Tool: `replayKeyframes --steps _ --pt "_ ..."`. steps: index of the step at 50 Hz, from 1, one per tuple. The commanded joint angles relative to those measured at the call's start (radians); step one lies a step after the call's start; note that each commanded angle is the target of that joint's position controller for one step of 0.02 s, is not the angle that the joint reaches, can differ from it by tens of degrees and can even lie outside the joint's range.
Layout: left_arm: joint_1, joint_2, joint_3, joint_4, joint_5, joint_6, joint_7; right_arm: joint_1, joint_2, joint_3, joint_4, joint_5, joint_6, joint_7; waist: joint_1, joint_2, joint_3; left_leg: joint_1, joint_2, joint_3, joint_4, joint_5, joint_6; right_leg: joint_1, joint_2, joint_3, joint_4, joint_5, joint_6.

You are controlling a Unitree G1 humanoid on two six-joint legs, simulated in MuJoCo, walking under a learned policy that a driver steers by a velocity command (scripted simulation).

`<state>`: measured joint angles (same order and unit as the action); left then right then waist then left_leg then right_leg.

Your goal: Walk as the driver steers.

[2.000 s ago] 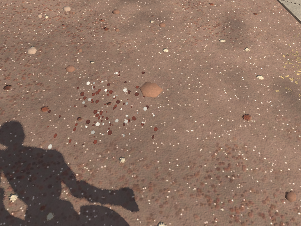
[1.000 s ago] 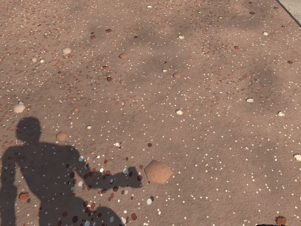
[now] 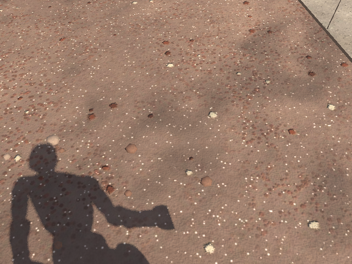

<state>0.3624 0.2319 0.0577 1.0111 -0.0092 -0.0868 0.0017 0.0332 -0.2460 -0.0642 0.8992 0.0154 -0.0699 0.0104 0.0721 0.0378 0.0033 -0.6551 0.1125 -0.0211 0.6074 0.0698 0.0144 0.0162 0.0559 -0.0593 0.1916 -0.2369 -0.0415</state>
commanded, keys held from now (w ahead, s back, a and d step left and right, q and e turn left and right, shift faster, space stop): w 1.00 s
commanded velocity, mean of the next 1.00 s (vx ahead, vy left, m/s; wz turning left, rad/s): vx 0.50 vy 0.00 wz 0.00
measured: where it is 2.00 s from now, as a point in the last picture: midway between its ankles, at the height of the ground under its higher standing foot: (189, 141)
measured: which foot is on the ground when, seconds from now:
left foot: up 0.00-0.10, down 0.12-0.70, up 0.72-1.00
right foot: down 0.00-0.14, up 0.16-0.66, down 0.68-1.00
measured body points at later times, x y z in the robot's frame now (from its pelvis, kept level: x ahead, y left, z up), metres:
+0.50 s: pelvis +0.28 +0.06 +0.00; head +0.30 +0.06 +0.45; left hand +0.45 +0.31 -0.11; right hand +0.27 -0.21 -0.13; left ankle +0.22 +0.14 -0.74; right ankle +0.47 -0.13 -0.68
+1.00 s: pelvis +0.57 -0.01 +0.00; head +0.58 -0.02 +0.45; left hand +0.57 +0.25 -0.13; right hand +0.71 -0.28 -0.12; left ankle +0.71 +0.18 -0.67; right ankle +0.54 -0.09 -0.74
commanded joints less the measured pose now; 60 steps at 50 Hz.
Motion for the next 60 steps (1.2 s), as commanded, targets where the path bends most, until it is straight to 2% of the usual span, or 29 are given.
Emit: replayKeyframes --steps 1,4,6,7,8,9,10,11,12,14,18,20,24,29,32,34,35,36,37,38,39,40,42,46,48,52,56,58,60 --pt "0.05 0.165 0.036 -0.01 -0.007 0.004 0.008 -0.141 -0.056 -0.001 -0.094 0.006 -0.02 0.018 0.004 -0.098 0.09 -0.025 -0.02 0.014 -0.065 -0.027 0.016 0.008 -0.301 0.122 -0.029 0.265 -0.147" --pt "0.023 0.188 0.046 -0.008 -0.01 0.019 0.013 -0.082 -0.097 -0.013 -0.092 0.008 -0.029 0.029 -0.05 -0.126 0.05 0.094 -0.056 0.039 -0.103 -0.135 0.056 0.066 -0.326 0.121 0.069 0.47 -0.12" --pt "-0.012 0.164 0.036 -0.021 -0.008 0.027 0.014 0.186 -0.172 -0.055 -0.01 0.001 -0.03 0.021 -0.178 -0.111 -0.112 0.477 -0.101 0.074 -0.113 -0.121 0.106 -0.021 -0.246 0.054 0.374 0.685 -0.073" --pt "0.007 0.128 0.019 -0.046 0.013 0.027 0.015 0.371 -0.252 -0.076 0.027 -0.012 -0.028 0.01 -0.223 0.028 -0.268 0.791 0.102 -0.169 -0.093 -0.111 0.173 -0.245 -0.175 0.005 0.711 0.37 -0.035" --pt "0.123 -0.003 -0.016 -0.044 0.007 0.003 0.003 0.404 -0.291 -0.079 0.047 -0.01 -0.025 0.019 -0.149 0.287 -0.377 1.067 0.288 -0.643 -0.242 -0.322 0.325 -0.619 0.01 0.063 1.013 -0.311 0.017" --pt "0.045 0.107 0.007 -0.04 -0.016 -0.02 -0.002 0.377 -0.195 -0.051 0.036 -0.001 -0.027 0.02 -0.183 0.168 -0.324 1.026 0.255 -0.661 -0.301 -0.436 0.282 -0.728 -0.042 0.185 1.125 -0.345 -0.003" --pt "-0.049 0.151 0.02 -0.071 -0.036 -0.034 -0.005 0.289 -0.156 -0.039 0.018 -0.001 -0.032 0.017 -0.169 0.124 -0.192 0.899 0.227 -0.516 -0.316 -0.398 0.239 -0.788 -0.091 0.162 1.132 -0.253 -0.022" --pt "-0.095 0.148 0.02 -0.078 -0.034 -0.036 0.003 0.209 -0.137 -0.03 -0.001 -0.009 -0.034 0.017 -0.137 0.035 -0.12 0.751 0.194 -0.407 -0.342 -0.296 0.22 -0.749 -0.145 0.135 1.09 -0.156 -0.022" --pt "-0.115 0.142 0.028 -0.079 -0.02 -0.03 0.009 0.162 -0.109 -0.023 -0.006 -0.019 -0.036 0.019 -0.11 0.014 -0.065 0.628 0.163 -0.326 -0.371 -0.213 0.213 -0.705 -0.175 0.128 1.031 -0.097 -0.018" --pt "-0.076 0.103 0.029 -0.071 -0.014 -0.005 0.011 0.151 -0.08 -0.013 0.002 -0.028 -0.041 0.022 -0.064 0.045 -0.051 0.522 0.126 -0.242 -0.425 -0.158 0.207 -0.61 -0.207 0.134 0.964 -0.046 -0.015" --pt "-0.167 0.092 0.032 -0.104 -0.001 0.016 0.015 0.217 -0.134 -0.023 0.03 -0.021 -0.043 0.0 -0.068 0.013 0.01 0.501 0.122 -0.162 -0.489 -0.079 0.224 -0.699 -0.221 0.119 0.791 0.082 0.022" --pt "-0.227 0.086 0.032 -0.123 0.004 0.014 0.011 0.247 -0.137 -0.022 0.04 -0.019 -0.036 -0.01 -0.081 0.011 0.023 0.523 0.106 -0.119 -0.495 -0.047 0.209 -0.729 -0.214 0.112 0.682 0.192 0.034" --pt "-0.359 0.063 0.018 -0.158 -0.002 0.006 -0.005 0.308 -0.14 -0.019 0.062 -0.009 -0.031 -0.018 -0.122 0.019 0.053 0.538 0.07 -0.039 -0.504 -0.05 0.178 -0.681 -0.171 0.067 0.47 0.346 0.035" --pt "-0.478 0.069 0.006 -0.208 -0.012 -0.004 -0.032 0.385 -0.153 -0.027 0.105 -0.002 -0.008 -0.022 -0.151 0.022 0.093 0.698 0.132 -0.039 -0.442 -0.01 0.175 -0.712 -0.146 0.06 0.348 0.281 0.011" --pt "-0.416 0.112 0.02 -0.205 -0.014 -0.013 -0.044 0.356 -0.175 -0.037 0.105 0.002 0.005 -0.027 -0.094 0.053 0.048 0.756 0.156 -0.036 -0.339 0.22 0.147 -0.586 -0.107 0.035 0.313 0.173 -0.03" --pt "-0.146 0.188 0.061 -0.123 -0.006 -0.014 -0.036 0.319 -0.154 -0.029 0.09 0.001 0.014 -0.028 0.037 0.044 -0.116 0.667 0.078 0.029 -0.036 0.428 0.1 -0.197 -0.062 0.002 0.303 0.195 -0.082" --pt "0.039 0.266 0.081 -0.086 0.006 -0.01 -0.025 0.339 -0.121 -0.012 0.066 -0.02 0.013 -0.029 0.081 -0.09 -0.27 0.437 0.009 0.074 0.296 0.101 0.064 0.122 -0.264 0.241 0.329 0.205 -0.148" --pt "0.072 0.303 0.084 -0.065 0.003 -0.007 -0.033 0.461 0.015 0.024 0.069 -0.014 -0.011 -0.015 0.004 -0.353 -0.387 0.062 -0.179 0.013 0.604 -0.611 0.011 0.406 -0.457 0.724 0.181 -0.012 -0.303" --pt "0.045 0.207 0.056 -0.076 -0.006 -0.009 -0.033 0.379 -0.097 0.0 0.073 0.009 -0.034 -0.009 0.04 -0.237 -0.333 -0.048 -0.129 -0.107 0.715 -0.65 0.032 0.366 -0.423 0.744 0.117 -0.128 -0.26" --pt "-0.044 0.17 0.044 -0.094 -0.006 -0.013 -0.029 0.282 -0.141 -0.012 0.041 0.031 -0.049 -0.007 0.028 -0.196 -0.194 -0.109 -0.079 -0.083 0.722 -0.56 0.049 0.234 -0.395 0.595 0.1 -0.087 -0.217" --pt "-0.123 0.151 0.035 -0.112 0.003 -0.016 -0.029 0.234 -0.137 -0.013 0.033 0.029 -0.053 -0.014 -0.004 -0.105 -0.119 -0.07 -0.026 -0.056 0.678 -0.463 0.049 0.083 -0.361 0.486 0.073 0.016 -0.197" --pt "-0.17 0.124 0.028 -0.117 0.013 -0.018 -0.031 0.214 -0.131 -0.021 0.033 0.014 -0.047 -0.021 -0.032 -0.083 -0.064 -0.027 0.005 -0.048 0.62 -0.406 0.045 -0.042 -0.331 0.405 0.045 0.101 -0.19" --pt "-0.183 0.094 0.018 -0.109 0.022 -0.023 -0.035 0.256 -0.091 -0.023 0.041 0.008 -0.022 -0.023 -0.08 -0.113 -0.051 0.068 0.037 -0.055 0.553 -0.356 0.042 -0.15 -0.293 0.322 -0.01 0.15 -0.183" --pt "-0.12 0.149 0.029 -0.082 0.015 -0.025 -0.014 0.165 -0.08 -0.025 0.007 -0.005 -0.001 -0.027 -0.077 -0.086 0.013 -0.02 0.054 -0.039 0.376 -0.23 0.005 -0.179 -0.289 0.24 -0.077 0.216 -0.199" --pt "-0.091 0.153 0.028 -0.072 0.012 -0.02 -0.003 0.104 -0.075 -0.025 -0.012 -0.01 -0.003 -0.023 -0.064 -0.085 0.025 -0.051 0.048 -0.032 0.264 -0.116 -0.008 -0.156 -0.272 0.197 -0.083 0.251 -0.182" --pt "-0.029 0.157 0.026 -0.049 0.003 -0.014 0.004 -0.028 -0.052 -0.012 -0.048 -0.004 -0.011 -0.008 -0.023 -0.092 0.053 -0.004 0.005 0.014 0.052 0.04 -0.008 -0.137 -0.237 0.117 -0.09 0.256 -0.151" --pt "0.042 0.165 0.031 -0.012 -0.004 0.003 0.007 -0.132 -0.054 -0.001 -0.088 0.005 -0.018 0.013 0.009 -0.092 0.088 -0.031 -0.019 0.022 -0.053 0.005 0.006 -0.009 -0.283 0.112 -0.046 0.273 -0.15" --pt "0.047 0.176 0.037 -0.002 -0.007 0.014 0.011 -0.146 -0.068 -0.001 -0.105 0.007 -0.024 0.026 -0.004 -0.102 0.088 -0.026 -0.027 0.019 -0.084 -0.061 0.029 0.056 -0.317 0.121 -0.001 0.335 -0.14" --pt "0.018 0.193 0.044 -0.007 -0.008 0.023 0.014 -0.08 -0.103 -0.014 -0.095 0.007 -0.029 0.031 -0.053 -0.127 0.044 0.093 -0.062 0.044 -0.104 -0.133 0.057 0.084 -0.324 0.113 0.079 0.53 -0.118"
Keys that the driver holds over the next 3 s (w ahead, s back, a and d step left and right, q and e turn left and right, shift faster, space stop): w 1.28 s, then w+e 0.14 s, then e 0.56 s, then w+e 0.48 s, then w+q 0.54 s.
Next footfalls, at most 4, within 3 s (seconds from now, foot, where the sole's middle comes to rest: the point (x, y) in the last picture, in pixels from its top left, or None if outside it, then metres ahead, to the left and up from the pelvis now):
0.12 left None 0.26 0.14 -0.78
0.68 right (222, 244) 0.58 -0.09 -0.78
1.24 left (167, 171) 0.90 0.14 -0.78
1.76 right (217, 138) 1.11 -0.08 -0.78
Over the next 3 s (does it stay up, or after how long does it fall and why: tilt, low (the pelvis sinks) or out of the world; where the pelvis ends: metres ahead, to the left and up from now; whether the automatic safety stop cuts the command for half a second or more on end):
stays up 1.32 -0.21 0.00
